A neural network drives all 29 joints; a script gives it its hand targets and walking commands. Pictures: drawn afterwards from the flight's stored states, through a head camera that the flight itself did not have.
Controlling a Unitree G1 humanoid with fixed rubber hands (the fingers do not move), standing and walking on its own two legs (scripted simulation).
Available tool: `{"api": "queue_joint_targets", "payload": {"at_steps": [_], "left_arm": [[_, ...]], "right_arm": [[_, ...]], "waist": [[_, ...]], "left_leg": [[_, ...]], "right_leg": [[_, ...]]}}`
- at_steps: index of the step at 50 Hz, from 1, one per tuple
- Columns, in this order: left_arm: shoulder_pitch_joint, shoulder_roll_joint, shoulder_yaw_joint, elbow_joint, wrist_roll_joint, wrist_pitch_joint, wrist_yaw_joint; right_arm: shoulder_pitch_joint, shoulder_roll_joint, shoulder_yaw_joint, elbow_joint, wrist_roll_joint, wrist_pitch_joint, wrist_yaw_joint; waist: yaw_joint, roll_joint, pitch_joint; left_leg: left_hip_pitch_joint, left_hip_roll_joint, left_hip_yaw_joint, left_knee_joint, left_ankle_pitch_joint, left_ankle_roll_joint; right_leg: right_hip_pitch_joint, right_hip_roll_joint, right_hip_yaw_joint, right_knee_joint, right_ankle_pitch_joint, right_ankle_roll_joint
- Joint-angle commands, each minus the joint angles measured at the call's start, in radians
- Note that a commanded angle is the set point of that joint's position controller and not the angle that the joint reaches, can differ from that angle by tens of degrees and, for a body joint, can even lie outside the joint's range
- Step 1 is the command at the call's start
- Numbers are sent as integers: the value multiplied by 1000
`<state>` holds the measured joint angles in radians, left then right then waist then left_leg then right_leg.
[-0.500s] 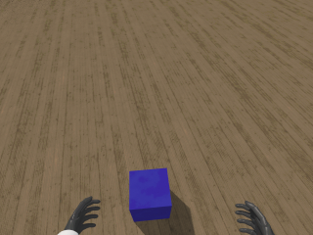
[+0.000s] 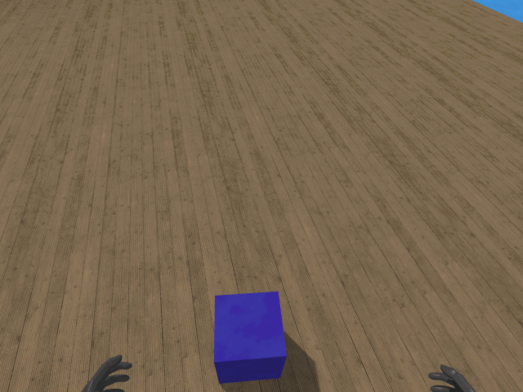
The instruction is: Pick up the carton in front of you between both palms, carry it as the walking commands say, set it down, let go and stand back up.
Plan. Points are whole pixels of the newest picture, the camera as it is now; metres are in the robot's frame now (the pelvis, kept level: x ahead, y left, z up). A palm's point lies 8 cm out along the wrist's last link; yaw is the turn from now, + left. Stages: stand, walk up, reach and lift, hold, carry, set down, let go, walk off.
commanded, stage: stand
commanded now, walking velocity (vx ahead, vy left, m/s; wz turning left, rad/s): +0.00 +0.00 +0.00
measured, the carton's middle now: (248, 338) +0.43 +0.06 -0.64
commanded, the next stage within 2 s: none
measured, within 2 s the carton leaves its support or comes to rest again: neither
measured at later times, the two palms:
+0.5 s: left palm out of the picture +0.13 +0.30 -0.10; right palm out of the picture +0.12 -0.28 -0.08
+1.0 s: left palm out of the picture +0.08 +0.31 -0.10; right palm out of the picture +0.09 -0.29 -0.08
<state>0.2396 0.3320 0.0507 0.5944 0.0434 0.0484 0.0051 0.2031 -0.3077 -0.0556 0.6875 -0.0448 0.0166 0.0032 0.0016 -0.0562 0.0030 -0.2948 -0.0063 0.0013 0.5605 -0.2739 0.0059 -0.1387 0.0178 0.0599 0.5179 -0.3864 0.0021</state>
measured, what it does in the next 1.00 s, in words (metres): stands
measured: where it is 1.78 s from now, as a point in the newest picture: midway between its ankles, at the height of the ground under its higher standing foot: outside the picture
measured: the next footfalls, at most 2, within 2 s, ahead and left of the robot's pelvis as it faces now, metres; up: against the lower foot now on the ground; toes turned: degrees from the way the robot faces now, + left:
none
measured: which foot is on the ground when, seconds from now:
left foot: down 0.00-1.00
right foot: down 0.00-1.00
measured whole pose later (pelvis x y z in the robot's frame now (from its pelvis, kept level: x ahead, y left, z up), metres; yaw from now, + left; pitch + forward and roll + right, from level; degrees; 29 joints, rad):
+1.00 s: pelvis -0.01 +0.01 +0.01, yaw -1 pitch -2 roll +0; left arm 0.20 0.38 0.01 0.92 0.03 0.00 0.02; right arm 0.13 -0.36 -0.02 0.97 -0.02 -0.01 -0.01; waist 0.00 -0.04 0.02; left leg -0.21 -0.02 0.02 0.44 -0.20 0.03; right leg -0.05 0.00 0.07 0.38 -0.30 0.02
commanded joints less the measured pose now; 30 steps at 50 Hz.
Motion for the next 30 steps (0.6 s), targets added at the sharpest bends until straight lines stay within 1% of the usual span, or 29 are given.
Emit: {"api": "queue_joint_targets", "payload": {"at_steps": [1,3,6,13,19,30], "left_arm": [[-38,120,25,-40,-3,-36,6],[-36,128,22,-13,-5,-39,12],[-30,135,18,22,-5,-43,19],[-29,148,13,80,-5,-48,25],[-38,156,10,115,-7,-51,26],[-54,173,5,174,-9,-57,25]], "right_arm": [[-58,-136,-29,-45,4,-27,-6],[-50,-147,-29,-24,6,-28,-10],[-46,-163,-28,3,7,-29,-16],[-52,-181,-24,51,10,-31,-24],[-66,-185,-19,85,13,-32,-26],[-90,-196,-14,146,17,-34,-22]], "waist": [[-1,78,-65],[-5,83,-82],[-7,79,-88],[-7,62,-79],[-8,50,-62],[-9,50,-31]], "left_leg": [[118,83,-82,-76,254,16],[146,88,-82,-69,318,19],[169,94,-87,-70,370,24],[191,98,-88,-75,428,28],[192,98,-90,-88,409,31],[182,100,-101,-130,303,31]], "right_leg": [[-69,-65,49,-81,260,0],[-57,-68,49,-78,311,2],[-44,-70,48,-80,351,5],[-29,-78,48,-94,391,8],[-24,-84,51,-112,378,7],[-24,-94,64,-152,307,-3]]}}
